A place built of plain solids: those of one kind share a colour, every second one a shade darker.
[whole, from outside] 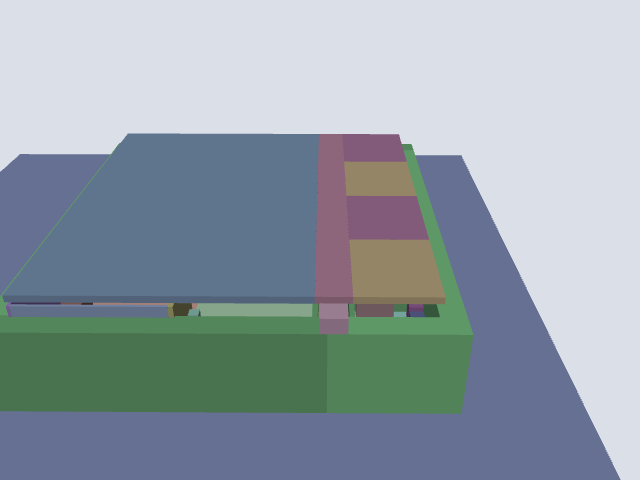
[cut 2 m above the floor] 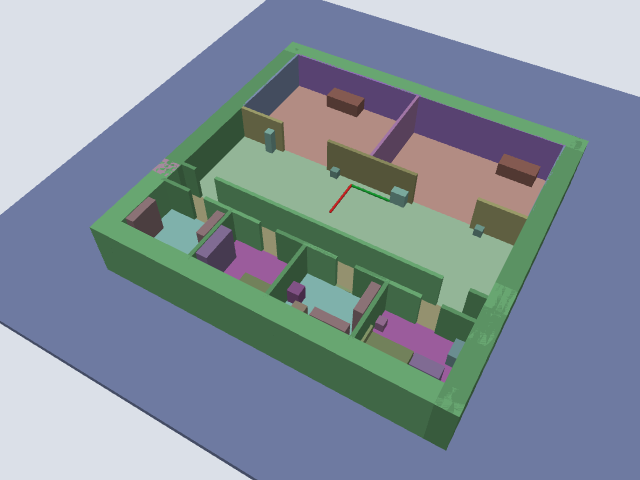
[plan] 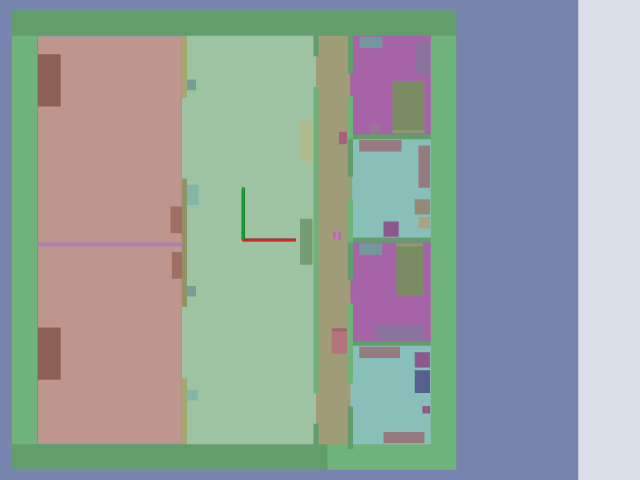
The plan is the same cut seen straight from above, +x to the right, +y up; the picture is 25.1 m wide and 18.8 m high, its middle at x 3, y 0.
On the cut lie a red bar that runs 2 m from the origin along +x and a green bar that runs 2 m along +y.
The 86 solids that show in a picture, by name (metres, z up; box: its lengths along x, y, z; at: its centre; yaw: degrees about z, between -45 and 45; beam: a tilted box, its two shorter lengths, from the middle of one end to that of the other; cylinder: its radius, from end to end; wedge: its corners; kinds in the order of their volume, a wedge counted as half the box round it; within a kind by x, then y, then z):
{
 "ground_under_all_1": {"box": [32.18, 32.81, 0.4], "at": [-2.98, 0.0, -0.75]},
 "wall_1": {"box": [1.0, 17.99, 3.8], "at": [-8.57, 0.0, 1.3]},
 "wall_2": {"box": [12.81, 1.0, 3.8], "at": [-2.67, -8.5, 1.3]},
 "wall_3": {"box": [12.81, 1.0, 3.8], "at": [-2.67, 8.5, 1.3]},
 "wall_4": {"box": [1.08, 1.0, 3.8], "at": [2.48, -8.5, 1.3]},
 "wall_5": {"box": [0.2, 1.0, 3.8], "at": [2.84, -7.7, 1.3]},
 "wall_6": {"box": [0.2, 12.0, 3.8], "at": [2.84, 0.0, 1.3]},
 "wall_7": {"box": [0.2, 1.0, 3.8], "at": [2.84, 7.7, 1.3]},
 "wall_8": {"box": [3.15, 1.0, 3.8], "at": [3.52, 8.5, 1.3]},
 "wall_9": {"box": [0.2, 1.68, 3.8], "at": [4.19, -7.36, 1.3]},
 "wall_10": {"box": [0.2, 1.68, 3.8], "at": [4.19, -7.36, 1.3]},
 "wall_11": {"box": [0.2, 1.68, 3.8], "at": [4.19, -4.78, 1.3]},
 "wall_12": {"box": [0.2, 3.15, 3.8], "at": [4.19, -4.05, 1.3]},
 "wall_13": {"box": [0.2, 1.68, 3.8], "at": [4.19, -3.31, 1.3]},
 "wall_14": {"box": [0.2, 1.68, 3.8], "at": [4.19, -0.74, 1.3]},
 "wall_15": {"box": [0.2, 3.15, 3.8], "at": [4.19, 0.0, 1.3]},
 "wall_16": {"box": [0.2, 1.68, 3.8], "at": [4.19, 0.74, 1.3]},
 "wall_17": {"box": [0.2, 1.68, 3.8], "at": [4.19, 3.31, 1.3]},
 "wall_18": {"box": [0.2, 1.68, 3.8], "at": [4.19, 4.78, 1.3]},
 "wall_19": {"box": [0.2, 1.68, 3.8], "at": [4.19, 7.36, 1.3]},
 "wall_20": {"box": [0.2, 1.68, 3.8], "at": [4.19, 7.36, 1.3]},
 "wall_21": {"box": [1.08, 1.0, 3.8], "at": [4.55, -8.5, 1.3]},
 "wall_22": {"box": [5.05, 1.0, 3.8], "at": [5.82, -8.5, 1.3]},
 "wall_23": {"box": [3.45, 0.2, 3.8], "at": [5.82, -4.05, 1.3]},
 "wall_24": {"box": [3.45, 0.2, 3.8], "at": [5.82, 0.0, 1.3]},
 "wall_25": {"box": [3.45, 0.2, 3.8], "at": [5.82, 4.05, 1.3]},
 "wall_26": {"box": [5.05, 1.0, 3.8], "at": [5.82, 8.5, 1.3]},
 "wall_27": {"box": [1.0, 5.85, 3.8], "at": [7.84, -6.07, 1.3]},
 "wall_28": {"box": [1.0, 5.85, 3.8], "at": [7.84, -2.02, 1.3]},
 "wall_29": {"box": [1.0, 5.85, 3.8], "at": [7.84, 2.02, 1.3]},
 "wall_30": {"box": [1.0, 5.85, 3.8], "at": [7.84, 6.07, 1.3]},
 "floor_upper_1": {"box": [5.25, 16.19, 1.19], "at": [0.21, 0.0, -0.01]},
 "floor_lower_1": {"box": [5.64, 7.72, 0.98], "at": [-5.23, -4.12, -0.11]},
 "floor_lower_2": {"box": [5.64, 8.07, 0.6], "at": [-5.23, 3.94, -0.3]},
 "ceil_hall_1": {"box": [11.01, 16.19, 0.3], "at": [-2.67, 0.0, 3.99]},
 "floor_bedroom_1": {"box": [3.25, 4.05, 1.19], "at": [5.82, -2.02, -0.01]},
 "floor_bedroom_2": {"box": [3.25, 4.05, 1.19], "at": [5.82, 6.07, -0.01]},
 "floor_wetroom_1": {"box": [3.25, 4.05, 1.19], "at": [5.82, -6.07, -0.01]},
 "floor_wetroom_2": {"box": [3.25, 4.05, 1.19], "at": [5.82, 2.02, -0.01]},
 "floor_back_corridor_1": {"box": [1.35, 16.19, 1.19], "at": [3.52, 0.0, -0.01]},
 "leaf_far_1": {"box": [0.12, 16.19, 4.27], "at": [-8.11, 0.0, 1.53]},
 "ceil_bedroom_1": {"box": [3.25, 4.05, 0.3], "at": [5.82, -2.02, 3.99]},
 "ceil_bedroom_2": {"box": [3.25, 4.05, 0.3], "at": [5.82, 6.07, 3.99]},
 "ceil_wetroom_1": {"box": [3.25, 4.05, 0.3], "at": [5.82, -6.07, 3.99]},
 "ceil_wetroom_2": {"box": [3.25, 4.05, 0.3], "at": [5.82, 2.02, 3.99]},
 "ceil_back_corridor_1": {"box": [1.35, 16.19, 0.3], "at": [3.52, 0.0, 3.99]},
 "pier_1": {"box": [0.2, 2.68, 3.09], "at": [-2.31, -6.76, 2.13]},
 "pier_2": {"box": [0.2, 5.03, 3.09], "at": [-2.31, -0.1, 2.13]},
 "pier_3": {"box": [0.2, 2.53, 3.09], "at": [-2.31, 6.83, 2.13]},
 "leaf_1": {"box": [5.64, 0.12, 4.27], "at": [-5.23, -8.04, 1.53]},
 "leaf_2": {"box": [5.64, 0.12, 4.27], "at": [-5.23, 8.04, 1.53]},
 "shelves_wetroom_1": {"box": [1.6, 0.45, 2.0], "at": [5.34, -4.4, 1.59]},
 "shelves_wetroom_2": {"box": [1.65, 0.45, 2.0], "at": [5.37, 3.69, 1.59]},
 "shelves_wetroom_3": {"box": [1.6, 0.45, 2.0], "at": [6.29, -7.74, 1.59]},
 "shelves_wetroom_4": {"box": [0.45, 1.65, 2.0], "at": [7.08, 2.87, 1.59]},
 "door_leaf_1": {"box": [1.0, 0.97, 4.46], "at": [3.52, -8.51, 1.63]},
 "partition_1": {"box": [5.64, 0.16, 4.27], "at": [-5.23, -0.17, 1.53]},
 "wardrobe_bedroom_1": {"box": [1.9, 0.6, 2.06], "at": [6.14, -3.62, 1.61]},
 "wardrobe_bedroom_2": {"box": [0.6, 1.25, 2.06], "at": [7.01, 7.12, 1.61]},
 "furn_lower_1": {"box": [0.9, 2.05, 0.81], "at": [-7.6, -4.45, 0.78]},
 "furn_lower_2": {"box": [0.9, 2.05, 0.81], "at": [-7.6, 6.25, 0.4]},
 "furn_lower_3": {"box": [0.45, 1.05, 0.76], "at": [-2.63, 0.79, 0.37]},
 "furn_lower_4": {"box": [0.4, 1.05, 0.91], "at": [-2.61, -0.99, 0.83]},
 "bed_bedroom_1": {"box": [1.25, 0.12, 0.45], "at": [6.46, 4.24, 1.31]},
 "bed_bedroom_2": {"box": [1.25, 2.05, 0.51], "at": [6.46, 5.2, 0.84]},
 "bed_bedroom_3": {"box": [1.05, 2.05, 0.51], "at": [6.51, -1.16, 0.84]},
 "bed_bedroom_4": {"box": [1.05, 0.12, 0.45], "at": [6.51, -0.19, 1.31]},
 "sideboard_upper_1": {"box": [0.5, 1.8, 0.85], "at": [2.46, -0.07, 1.01]},
 "beside_upper_1": {"box": [0.36, 0.42, 0.47], "at": [-2.03, -2.0, 0.82]},
 "beside_upper_2": {"box": [0.36, 0.42, 0.47], "at": [-2.03, 6.08, 0.82]},
 "beside_upper_3": {"box": [0.42, 0.42, 1.35], "at": [-2.0, -6.08, 1.26]},
 "beside_upper_4": {"box": [0.45, 0.8, 0.81], "at": [-1.99, 1.76, 0.99]},
 "chest_bedroom_1": {"box": [0.9, 0.45, 0.81], "at": [4.99, -0.35, 0.99]},
 "chest_bedroom_2": {"box": [0.9, 0.45, 0.81], "at": [4.99, 7.74, 0.99]},
 "machine_wetroom_1": {"box": [0.6, 0.6, 0.85], "at": [5.79, 0.43, 1.01]},
 "machine_wetroom_2": {"box": [0.6, 0.6, 0.85], "at": [7.01, -4.7, 1.01]},
 "fridge_wetroom_1": {"box": [0.6, 0.6, 1.5], "at": [7.01, 1.3, 1.34]},
 "hamper_wetroom_1": {"box": [0.6, 0.9, 0.72], "at": [7.01, -5.55, 0.95]},
 "settle_upper_1": {"box": [0.5, 1.6, 0.46], "at": [2.46, 3.88, 0.81]},
 "rack_back_corridor_1": {"box": [0.32, 0.5, 1.5], "at": [3.9, 4.0, 1.34]},
 "bin_wetroom_1": {"box": [0.45, 0.45, 0.91], "at": [7.08, 0.67, 1.04]},
 "step_saddle_1": {"box": [0.14, 0.9, 1.2], "at": [4.19, 2.02, 0.0]},
 "bedside_bedroom_1": {"box": [0.45, 0.4, 0.51], "at": [5.17, 4.38, 0.84]},
 "trolley_back_corridor_1": {"box": [0.6, 1.0, 0.06], "at": [3.76, -3.96, 0.79]},
 "trolley_back_corridor_2": {"box": [0.6, 0.12, 0.72], "at": [3.76, -3.52, 1.18]},
 "wet_sign_wetroom_1": {"box": [0.3, 0.3, 0.045], "at": [7.16, -6.65, 0.61]}
}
